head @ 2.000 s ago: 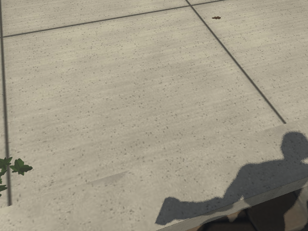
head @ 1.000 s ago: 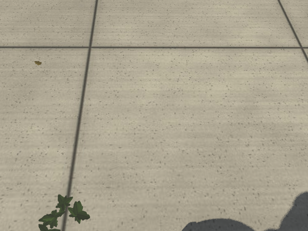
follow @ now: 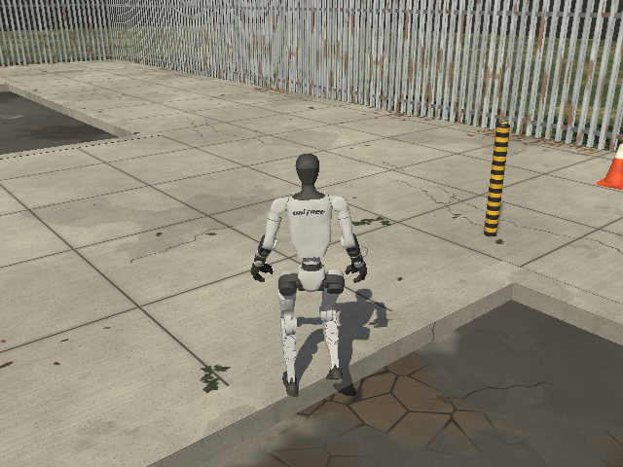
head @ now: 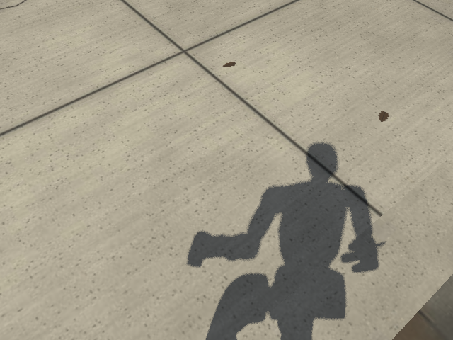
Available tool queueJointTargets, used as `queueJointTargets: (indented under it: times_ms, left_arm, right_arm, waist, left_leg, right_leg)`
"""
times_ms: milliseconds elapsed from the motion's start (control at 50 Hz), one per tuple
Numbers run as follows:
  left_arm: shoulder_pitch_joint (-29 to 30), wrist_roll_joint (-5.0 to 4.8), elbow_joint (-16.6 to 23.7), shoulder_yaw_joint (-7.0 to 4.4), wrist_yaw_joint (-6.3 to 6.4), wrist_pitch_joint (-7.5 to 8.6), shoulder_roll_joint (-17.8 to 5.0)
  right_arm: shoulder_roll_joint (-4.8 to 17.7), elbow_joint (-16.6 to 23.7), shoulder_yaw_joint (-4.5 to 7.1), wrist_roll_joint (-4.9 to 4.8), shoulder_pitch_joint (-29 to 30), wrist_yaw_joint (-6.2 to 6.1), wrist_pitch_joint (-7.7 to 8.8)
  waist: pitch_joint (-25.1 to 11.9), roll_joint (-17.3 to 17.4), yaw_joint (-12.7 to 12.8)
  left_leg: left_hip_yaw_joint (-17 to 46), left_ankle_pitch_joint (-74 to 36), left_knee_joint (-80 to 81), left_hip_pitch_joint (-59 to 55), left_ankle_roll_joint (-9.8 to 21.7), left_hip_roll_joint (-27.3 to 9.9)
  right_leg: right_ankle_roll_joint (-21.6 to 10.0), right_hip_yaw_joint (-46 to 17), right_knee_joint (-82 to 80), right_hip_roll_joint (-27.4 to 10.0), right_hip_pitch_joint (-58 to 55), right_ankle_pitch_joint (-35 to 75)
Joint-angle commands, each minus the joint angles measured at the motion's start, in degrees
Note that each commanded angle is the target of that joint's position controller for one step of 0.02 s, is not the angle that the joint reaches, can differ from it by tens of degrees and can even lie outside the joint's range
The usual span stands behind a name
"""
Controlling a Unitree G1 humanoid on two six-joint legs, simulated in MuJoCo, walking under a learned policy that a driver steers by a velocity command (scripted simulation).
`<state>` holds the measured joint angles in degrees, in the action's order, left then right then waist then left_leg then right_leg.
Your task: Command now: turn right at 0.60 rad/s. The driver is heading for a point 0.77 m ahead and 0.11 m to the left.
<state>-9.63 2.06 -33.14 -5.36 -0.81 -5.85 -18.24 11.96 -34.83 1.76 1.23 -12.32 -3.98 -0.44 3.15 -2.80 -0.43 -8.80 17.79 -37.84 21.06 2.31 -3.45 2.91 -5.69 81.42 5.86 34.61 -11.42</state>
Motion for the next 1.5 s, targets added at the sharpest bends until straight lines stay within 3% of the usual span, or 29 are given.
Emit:
queueJointTargets:
  times_ms: [20,160,220,280,300,320,340,360,380,400,440,480,560,620,820,880,920,960,1000,1020,1040,1060,1080,1120,1160,1240,1280,1360,1500]
  left_arm:
    - [5.6,-0.14,4.7,-1.41,-0.57,0.40,-4.1]
    - [7.6,-1.23,5.2,-0.48,-1.54,0.54,-1.8]
    - [3.4,-3.19,2.5,0.45,-0.98,0.85,-0.8]
    - [-10.6,-3.20,-5.8,0.97,0.20,2.20,0.9]
    - [-13.8,-1.10,-7.6,1.89,-0.18,3.69,1.6]
    - [-15.2,0.94,-7.0,3.35,-1.40,5.78,-2.2]
    - [-18.1,-0.80,-6.4,1.64,-1.74,6.00,-8.1]
    - [-14.4,-1.68,-5.4,0.52,-1.63,5.12,-10.1]
    - [-8.1,-0.96,-3.1,0.57,-0.73,3.94,-9.6]
    - [-3.1,-1.14,-0.7,0.34,1.28,3.71,-9.7]
    - [0.0,-1.53,-0.3,3.66,3.42,4.42,-0.1]
    - [-2.4,-0.87,-2.5,3.54,3.52,6.29,0.0]
    - [-9.8,-1.66,-6.1,3.06,3.57,8.60,0.8]
    - [-14.5,-0.86,-7.7,2.90,3.96,9.02,1.4]
    - [-20.0,0.23,-10.5,1.44,4.32,9.15,0.4]
    - [-19.0,1.34,-10.4,0.78,5.12,9.37,-1.8]
    - [-15.3,0.52,-8.7,0.62,4.89,8.00,-3.3]
    - [-11.8,-0.43,-7.5,0.17,4.07,7.06,-6.0]
    - [-11.1,-2.20,-8.3,-0.75,1.98,6.59,-10.0]
    - [-12.0,-1.95,-8.4,-0.94,0.64,6.47,-11.0]
    - [-4.1,-1.86,-1.1,0.15,-0.60,6.40,-6.8]
    - [-2.0,0.07,3.4,0.72,-2.02,6.39,-1.8]
    - [-4.9,1.18,3.4,1.60,-1.91,6.23,2.0]
    - [-5.5,1.58,3.3,2.32,0.15,6.32,4.1]
    - [-8.3,2.07,1.5,2.91,1.75,5.87,4.8]
    - [-4.7,1.98,2.5,4.30,1.46,6.38,6.5]
    - [-3.4,2.24,1.8,4.03,0.82,6.19,3.8]
    - [2.1,0.61,0.5,3.65,0.01,6.63,3.6]
    - [9.1,-0.46,-1.3,2.55,-2.04,7.44,3.3]
  right_arm:
    - [9.1,3.5,3.16,-0.13,-2.4,-0.41,2.62]
    - [9.1,3.3,3.56,1.66,-1.8,0.15,2.40]
    - [7.4,3.7,3.44,1.83,-0.1,0.60,0.75]
    - [5.7,1.1,3.05,-0.23,-2.1,0.06,-2.29]
    - [3.5,0.2,2.91,-0.21,-1.6,0.36,-3.70]
    - [-1.4,0.1,2.64,-2.29,-3.0,1.13,-4.63]
    - [-1.7,-2.2,2.82,-4.04,-10.9,1.39,-3.95]
    - [0.5,-5.3,3.19,-2.57,-14.3,0.70,-3.40]
    - [2.0,-5.0,3.35,-0.28,-9.8,-0.50,-3.15]
    - [2.1,-2.0,2.96,1.15,-1.4,-1.26,-2.96]
    - [5.1,-0.9,3.57,1.82,7.4,0.70,-3.89]
    - [3.2,-1.8,3.18,0.87,3.5,2.50,-4.12]
    - [0.9,-1.1,2.76,1.88,1.7,2.40,-5.11]
    - [-0.3,1.5,2.39,2.23,5.8,2.07,-5.60]
    - [-4.1,10.5,0.55,1.30,20.0,3.18,-5.40]
    - [-4.8,13.3,-0.08,1.24,21.5,3.65,-5.05]
    - [-4.9,13.9,-1.30,-0.69,23.1,4.36,-4.97]
    - [-3.3,11.5,-0.51,-1.79,17.6,4.42,-5.12]
    - [-0.8,9.2,0.28,-2.40,9.3,3.61,-4.29]
    - [1.9,7.2,1.19,-2.18,1.6,3.24,-3.13]
    - [12.0,7.5,4.24,-0.98,-2.5,2.57,-2.78]
    - [19.1,9.0,7.28,-1.17,1.5,1.94,-4.07]
    - [17.1,8.8,6.70,-0.84,4.9,1.93,-4.22]
    - [8.6,5.8,3.83,-0.11,9.4,1.65,-3.62]
    - [2.9,3.1,2.26,0.57,9.1,2.32,-1.48]
    - [5.8,-4.4,3.24,0.22,-0.1,3.56,2.95]
    - [6.9,-5.0,3.57,-0.67,-1.3,3.45,3.67]
    - [6.4,-4.9,3.84,-0.88,-6.1,2.13,4.31]
    - [7.9,-6.2,4.07,0.04,-12.1,3.33,6.26]
  waist:
    - [-6.6,8.8,-2.9]
    - [-4.9,14.2,-3.4]
    - [-7.1,14.6,-3.3]
    - [-6.3,2.2,2.3]
    - [-3.5,-7.7,4.9]
    - [-1.6,-14.1,2.0]
    - [-6.9,-16.0,0.3]
    - [-9.1,-13.8,-2.0]
    - [-7.4,-12.2,-3.8]
    - [-4.8,-18.0,-2.1]
    - [5.1,-12.6,-0.8]
    - [2.1,0.5,-3.2]
    - [-2.3,-0.9,-1.6]
    - [-3.0,0.1,0.1]
    - [-2.5,-2.5,3.2]
    - [-4.3,-1.7,1.4]
    - [-4.2,-2.3,1.3]
    - [-5.5,-6.7,0.3]
    - [-12.0,-7.7,-3.0]
    - [-17.7,-6.0,-6.6]
    - [-19.3,13.2,-10.9]
    - [-24.3,19.4,-7.1]
    - [-21.4,14.9,-3.3]
    - [-5.3,13.9,2.5]
    - [-2.1,13.8,4.9]
    - [-3.3,7.4,4.5]
    - [-3.0,5.6,3.3]
    - [-5.8,8.1,-1.4]
    - [-2.2,7.4,-5.6]
  left_leg:
    - [19.2,-4.7,11.1,-17.3,11.6,-16.7]
    - [13.3,-1.0,3.8,-6.8,7.1,-18.2]
    - [7.4,-2.7,-5.3,0.8,3.3,-13.9]
    - [4.4,2.1,-21.2,9.7,1.4,-7.0]
    - [2.9,24.3,-38.0,15.0,1.4,-1.6]
    - [10.1,35.1,-60.0,24.9,-1.5,4.3]
    - [16.9,30.6,-68.6,28.3,-3.0,7.3]
    - [17.5,23.2,-74.8,29.5,-3.7,7.7]
    - [16.2,17.4,-81.3,35.4,-4.3,8.6]
    - [11.4,13.7,-87.8,43.0,-5.0,7.2]
    - [11.8,6.7,-89.4,43.0,-5.5,7.0]
    - [13.5,0.3,-83.3,38.9,-4.1,6.8]
    - [11.5,2.5,-83.9,41.0,-2.7,7.3]
    - [12.2,5.9,-83.5,45.6,-2.4,6.2]
    - [11.4,14.5,-81.4,57.0,-2.3,1.4]
    - [14.8,17.6,-75.6,56.6,0.3,-1.2]
    - [6.2,20.5,-49.6,42.2,1.1,-3.3]
    - [-1.1,25.0,-41.1,26.2,2.2,-0.3]
    - [-1.7,14.5,-31.5,10.1,4.4,4.4]
    - [5.4,10.3,-21.9,-1.9,6.3,8.1]
    - [38.8,21.1,0.4,-10.1,11.4,-3.0]
    - [63.7,28.6,17.3,-10.7,14.1,-8.4]
    - [60.8,38.2,20.2,-7.2,13.5,-11.1]
    - [48.8,41.7,15.7,6.4,10.1,-6.3]
    - [36.1,29.1,11.1,13.7,7.9,-2.1]
    - [32.0,19.7,13.2,7.2,7.9,0.5]
    - [30.8,16.2,16.1,4.1,9.2,1.3]
    - [32.5,5.8,23.4,-6.5,10.5,-3.5]
    - [26.5,-0.3,29.7,-19.0,11.4,-7.6]
  right_leg:
    - [0.0,-1.6,0.2,-1.7,11.3,0.6]
    - [-1.0,1.3,-25.2,-6.2,-0.6,1.7]
    - [-2.9,5.7,-46.5,-7.3,-17.7,13.0]
    - [-3.4,11.2,-69.1,-8.7,-39.3,36.3]
    - [-3.0,6.2,-71.5,-11.6,-41.1,36.3]
    - [0.4,2.8,-54.3,-18.4,-39.6,74.9]
    - [-0.1,1.4,-49.3,-26.8,-40.4,93.3]
    - [-1.7,1.4,-50.3,-28.4,-37.4,76.9]
    - [-5.3,0.9,-53.8,-27.7,-34.2,47.5]
    - [-11.0,-7.2,-63.6,-32.7,-30.3,15.5]
    - [-14.0,-5.7,-69.3,-28.9,-18.5,-7.3]
    - [-11.8,-1.7,-65.3,-25.3,-19.4,-4.4]
    - [-14.4,0.4,-63.6,-25.7,-28.2,5.5]
    - [-15.7,1.4,-62.8,-26.5,-34.4,12.5]
    - [-16.0,5.8,-65.7,-28.2,-41.8,14.0]
    - [-15.1,8.0,-65.5,-29.7,-43.7,20.6]
    - [-13.0,15.7,-70.2,-25.4,-37.9,15.5]
    - [-12.4,22.8,-68.2,-23.7,-32.9,32.6]
    - [-11.5,24.4,-56.3,-23.4,-32.9,64.9]
    - [-8.9,24.8,-41.6,-20.9,-29.5,68.6]
    - [-3.3,22.9,-16.2,-12.1,-6.1,19.8]
    - [-2.5,5.3,1.3,-4.0,4.7,-10.7]
    - [-3.0,-1.3,9.5,-6.3,8.7,-8.0]
    - [-3.2,2.6,11.6,-7.3,13.5,-4.6]
    - [-3.6,3.1,14.5,-8.4,11.9,1.5]
    - [-4.8,1.6,11.5,-9.4,18.5,1.3]
    - [-3.6,3.9,1.4,-9.8,18.4,4.4]
    - [-1.1,5.6,-17.1,-11.4,16.1,9.3]
    - [-3.8,7.2,-37.1,-10.2,11.4,6.7]
